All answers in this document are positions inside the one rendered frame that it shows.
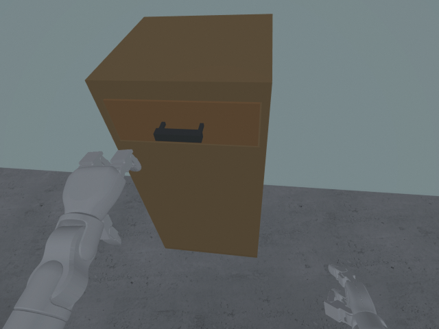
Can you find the robot left forearm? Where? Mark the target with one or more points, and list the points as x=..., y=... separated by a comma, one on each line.
x=61, y=278

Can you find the drawer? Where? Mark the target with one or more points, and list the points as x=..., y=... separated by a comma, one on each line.
x=225, y=122

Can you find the handle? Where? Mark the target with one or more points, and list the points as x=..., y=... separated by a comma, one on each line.
x=178, y=135

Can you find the robot left hand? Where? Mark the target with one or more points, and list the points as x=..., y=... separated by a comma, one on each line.
x=95, y=186

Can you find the robot right forearm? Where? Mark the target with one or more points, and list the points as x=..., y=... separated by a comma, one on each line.
x=367, y=320

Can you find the cabinet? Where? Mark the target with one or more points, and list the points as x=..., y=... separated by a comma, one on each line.
x=200, y=197

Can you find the robot right hand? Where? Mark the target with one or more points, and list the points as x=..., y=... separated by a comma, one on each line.
x=341, y=306

